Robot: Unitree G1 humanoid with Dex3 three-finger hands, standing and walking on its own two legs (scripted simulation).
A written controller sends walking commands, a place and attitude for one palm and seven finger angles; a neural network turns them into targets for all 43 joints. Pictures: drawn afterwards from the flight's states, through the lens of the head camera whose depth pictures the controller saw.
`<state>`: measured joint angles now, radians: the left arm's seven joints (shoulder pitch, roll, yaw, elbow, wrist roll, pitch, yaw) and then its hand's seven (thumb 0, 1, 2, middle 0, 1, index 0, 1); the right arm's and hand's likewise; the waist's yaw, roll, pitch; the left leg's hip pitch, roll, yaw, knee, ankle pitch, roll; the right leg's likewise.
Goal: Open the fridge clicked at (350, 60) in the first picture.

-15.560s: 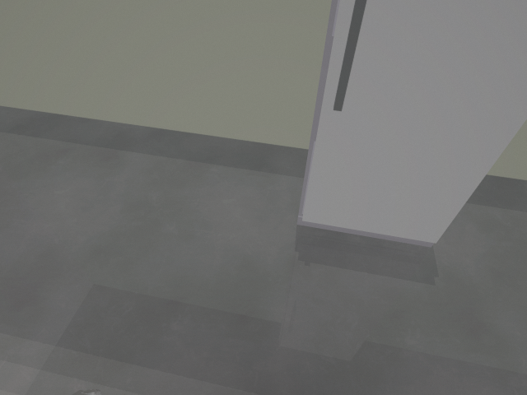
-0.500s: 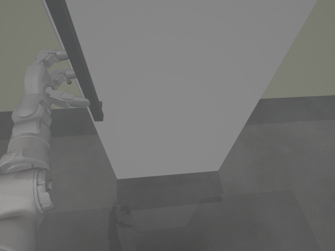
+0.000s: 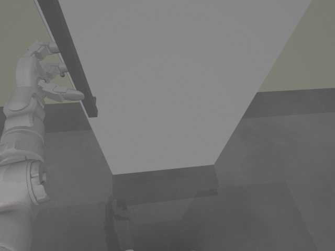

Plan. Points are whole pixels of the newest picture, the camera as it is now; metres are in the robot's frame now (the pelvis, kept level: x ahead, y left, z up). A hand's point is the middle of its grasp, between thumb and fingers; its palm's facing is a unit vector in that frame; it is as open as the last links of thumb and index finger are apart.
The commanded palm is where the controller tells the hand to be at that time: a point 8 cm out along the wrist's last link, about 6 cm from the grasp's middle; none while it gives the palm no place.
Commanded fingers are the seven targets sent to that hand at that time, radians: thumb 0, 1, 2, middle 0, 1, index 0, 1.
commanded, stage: slide the fingers in behind the handle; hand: left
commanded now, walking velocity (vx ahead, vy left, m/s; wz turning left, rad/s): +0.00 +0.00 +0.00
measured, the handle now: (74, 55) +0.53 +0.19 +0.16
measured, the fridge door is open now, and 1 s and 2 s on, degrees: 0 0 0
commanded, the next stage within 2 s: grip the handle and tug to test in 1.68 s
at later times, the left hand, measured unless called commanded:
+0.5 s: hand (71, 77) +0.48 +0.20 +0.14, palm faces +0.07 -1.00 +0.01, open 14.0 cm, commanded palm +0.45 +0.25 +0.14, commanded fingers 0.00 -0.50 0.30 -0.30 -1.20 -0.30 -1.20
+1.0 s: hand (80, 76) +0.48 +0.18 +0.14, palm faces +0.08 -1.00 +0.01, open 14.0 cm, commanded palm +0.45 +0.23 +0.14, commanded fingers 0.00 -0.50 0.30 -0.30 -1.20 -0.30 -1.20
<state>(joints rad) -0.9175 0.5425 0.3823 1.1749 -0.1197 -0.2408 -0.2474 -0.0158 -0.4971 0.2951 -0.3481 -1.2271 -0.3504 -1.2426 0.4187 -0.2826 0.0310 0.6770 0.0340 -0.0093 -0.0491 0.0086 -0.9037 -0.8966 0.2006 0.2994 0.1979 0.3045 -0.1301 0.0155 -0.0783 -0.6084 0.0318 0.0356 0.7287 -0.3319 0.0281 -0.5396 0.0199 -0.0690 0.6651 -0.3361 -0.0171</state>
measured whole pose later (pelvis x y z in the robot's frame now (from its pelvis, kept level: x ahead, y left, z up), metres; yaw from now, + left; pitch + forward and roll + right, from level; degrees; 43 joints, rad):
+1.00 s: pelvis +0.01 -0.01 +0.00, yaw +0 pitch +11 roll -1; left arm -0.84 0.42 0.33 1.06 -0.13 -0.22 -0.15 -0.02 -0.50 0.30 -0.30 -1.20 -0.30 -1.20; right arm 0.39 -0.27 0.02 0.67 0.04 -0.01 -0.03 0.01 -0.90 -0.90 0.20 0.30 0.20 0.30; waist -0.11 0.02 -0.08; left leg -0.56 0.03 0.04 0.71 -0.34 0.02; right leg -0.50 0.02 -0.06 0.67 -0.35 -0.02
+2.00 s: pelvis +0.01 +0.00 +0.00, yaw +0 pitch +10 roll -1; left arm -0.83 0.37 0.30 1.04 -0.12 -0.23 -0.11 -0.02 -0.32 0.37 -0.32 -1.22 -0.32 -1.22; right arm 0.39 -0.26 0.02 0.67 0.03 -0.01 -0.03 0.01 -0.90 -0.90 0.20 0.30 0.20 0.30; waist -0.10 0.03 -0.09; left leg -0.55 0.03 0.05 0.71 -0.34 0.03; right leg -0.49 0.02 -0.05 0.66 -0.35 -0.02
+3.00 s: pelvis +0.02 -0.01 +0.01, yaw -1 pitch +10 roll -1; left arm -0.72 0.36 0.30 0.90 -0.15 -0.18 -0.10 0.01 0.73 0.79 -0.39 -1.40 -0.39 -1.40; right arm 0.36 -0.26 0.01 0.65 0.04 0.01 -0.02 0.01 -0.90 -0.90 0.20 0.30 0.20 0.30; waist -0.09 0.03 -0.10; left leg -0.50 0.03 0.05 0.68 -0.35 0.02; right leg -0.45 0.02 -0.04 0.64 -0.36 -0.02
